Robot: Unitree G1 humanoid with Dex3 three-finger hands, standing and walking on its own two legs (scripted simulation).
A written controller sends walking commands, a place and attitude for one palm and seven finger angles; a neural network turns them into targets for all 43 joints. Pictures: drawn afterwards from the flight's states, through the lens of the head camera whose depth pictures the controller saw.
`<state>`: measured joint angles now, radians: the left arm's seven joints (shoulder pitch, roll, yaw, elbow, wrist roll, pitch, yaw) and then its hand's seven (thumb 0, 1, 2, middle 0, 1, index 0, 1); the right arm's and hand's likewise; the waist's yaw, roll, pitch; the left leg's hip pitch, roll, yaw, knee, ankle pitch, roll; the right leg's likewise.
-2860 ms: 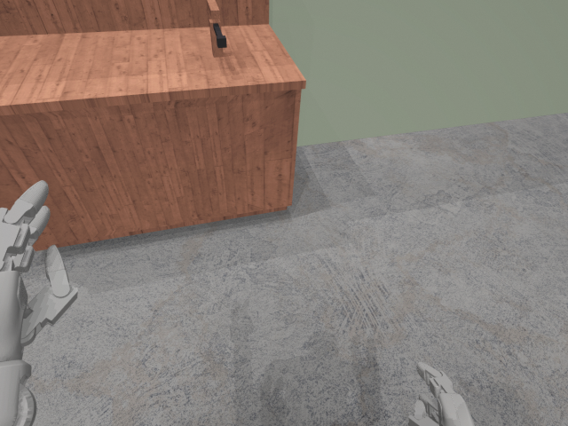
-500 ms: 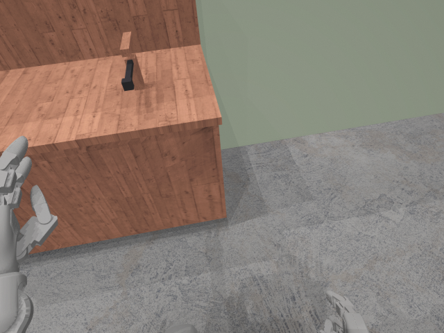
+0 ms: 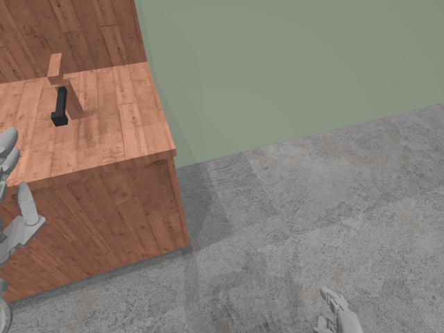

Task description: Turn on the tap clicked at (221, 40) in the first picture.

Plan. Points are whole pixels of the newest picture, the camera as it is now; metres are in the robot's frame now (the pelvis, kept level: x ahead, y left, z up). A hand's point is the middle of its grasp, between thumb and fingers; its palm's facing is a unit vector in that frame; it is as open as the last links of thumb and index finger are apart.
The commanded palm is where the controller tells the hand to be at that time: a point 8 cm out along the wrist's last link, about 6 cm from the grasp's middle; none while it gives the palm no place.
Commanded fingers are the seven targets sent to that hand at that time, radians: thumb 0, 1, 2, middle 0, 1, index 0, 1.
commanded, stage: take the last steps up to it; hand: left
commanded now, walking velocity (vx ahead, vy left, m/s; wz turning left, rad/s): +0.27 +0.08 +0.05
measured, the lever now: (59, 118) +0.58 +0.44 +0.06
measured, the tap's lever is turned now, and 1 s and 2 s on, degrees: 0 0 0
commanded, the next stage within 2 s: come to a stop and stand still in 0.54 s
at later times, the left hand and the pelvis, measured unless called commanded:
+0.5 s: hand (87, 166) +0.31 +0.21 +0.19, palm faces +0.42 -0.80 -0.43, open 7.4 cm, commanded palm +0.26 +0.27 +0.18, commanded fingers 0.00 0.90 0.90 -0.20 -0.30 -0.20 -0.30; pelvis +0.11 -0.02 +0.00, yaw +2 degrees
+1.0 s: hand (101, 149) +0.36 +0.21 +0.17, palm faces +0.45 -0.78 -0.44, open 7.4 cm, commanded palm +0.30 +0.25 +0.18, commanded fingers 0.00 0.90 0.90 -0.20 -0.30 -0.20 -0.30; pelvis +0.15 -0.03 +0.00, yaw +2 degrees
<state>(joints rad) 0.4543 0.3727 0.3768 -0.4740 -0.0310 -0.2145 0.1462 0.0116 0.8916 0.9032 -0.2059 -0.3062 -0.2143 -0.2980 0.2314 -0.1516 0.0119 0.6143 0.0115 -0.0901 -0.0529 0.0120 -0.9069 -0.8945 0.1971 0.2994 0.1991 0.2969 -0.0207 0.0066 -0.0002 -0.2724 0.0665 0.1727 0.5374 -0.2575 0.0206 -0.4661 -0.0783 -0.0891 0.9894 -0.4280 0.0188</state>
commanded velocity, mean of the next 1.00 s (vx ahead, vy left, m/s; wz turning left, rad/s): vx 0.07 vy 0.07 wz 0.01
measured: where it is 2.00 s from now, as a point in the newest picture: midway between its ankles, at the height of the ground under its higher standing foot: outside the picture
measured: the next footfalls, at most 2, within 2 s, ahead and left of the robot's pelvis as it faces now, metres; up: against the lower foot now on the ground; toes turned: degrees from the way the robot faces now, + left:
right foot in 0.12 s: +0.11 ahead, -0.13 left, +0.00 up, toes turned -8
left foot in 0.52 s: +0.21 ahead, +0.11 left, +0.00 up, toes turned +11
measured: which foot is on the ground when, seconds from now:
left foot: down 0.00-0.12, up 0.14-0.50, down 0.52-0.92, up 0.94-1.00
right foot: up 0.00-0.10, down 0.12-0.54, up 0.56-0.84, down 0.86-1.00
